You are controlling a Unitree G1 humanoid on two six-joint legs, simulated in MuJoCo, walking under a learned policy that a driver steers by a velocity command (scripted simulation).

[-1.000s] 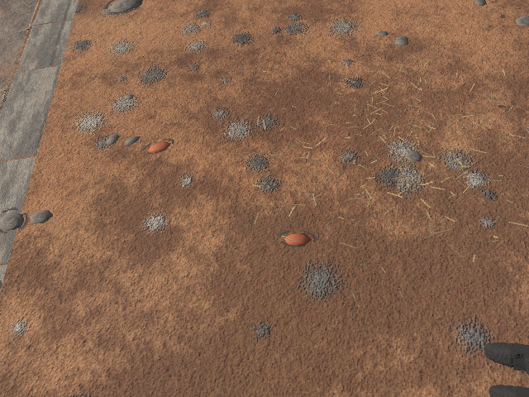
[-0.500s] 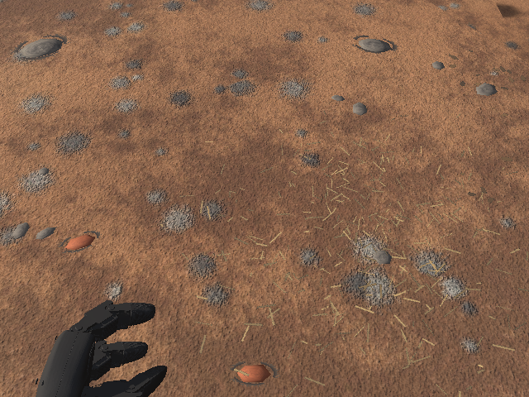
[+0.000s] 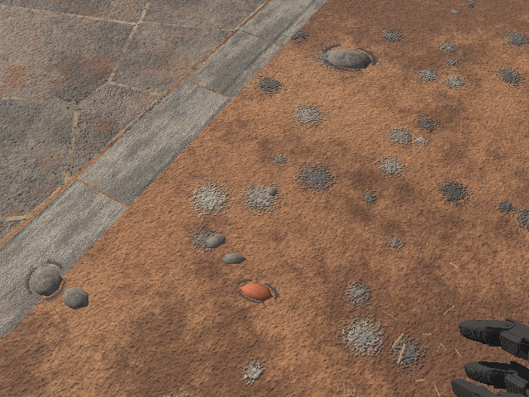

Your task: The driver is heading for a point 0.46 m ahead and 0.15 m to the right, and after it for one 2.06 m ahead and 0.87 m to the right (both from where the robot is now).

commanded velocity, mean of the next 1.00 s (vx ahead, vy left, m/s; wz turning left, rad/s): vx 0.82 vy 0.00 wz -0.64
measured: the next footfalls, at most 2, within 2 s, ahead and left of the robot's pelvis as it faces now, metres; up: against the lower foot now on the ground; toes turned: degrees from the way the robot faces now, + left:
left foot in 0.02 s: +0.23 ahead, +0.07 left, +0.00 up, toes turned +4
right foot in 0.50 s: +0.66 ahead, -0.11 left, +0.00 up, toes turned -16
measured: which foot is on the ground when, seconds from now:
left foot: up 0.00-0.00, down 0.02-0.48, up 0.50-0.88, down 0.90-1.00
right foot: down 0.00-0.00, up 0.02-0.48, down 0.50-0.90, up 0.92-1.00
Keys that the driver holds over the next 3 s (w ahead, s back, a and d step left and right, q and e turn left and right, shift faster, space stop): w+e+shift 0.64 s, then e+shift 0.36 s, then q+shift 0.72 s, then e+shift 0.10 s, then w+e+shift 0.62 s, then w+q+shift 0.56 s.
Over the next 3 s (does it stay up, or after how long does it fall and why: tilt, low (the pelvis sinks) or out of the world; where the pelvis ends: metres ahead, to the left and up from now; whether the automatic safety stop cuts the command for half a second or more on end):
stays up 1.45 -0.64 0.03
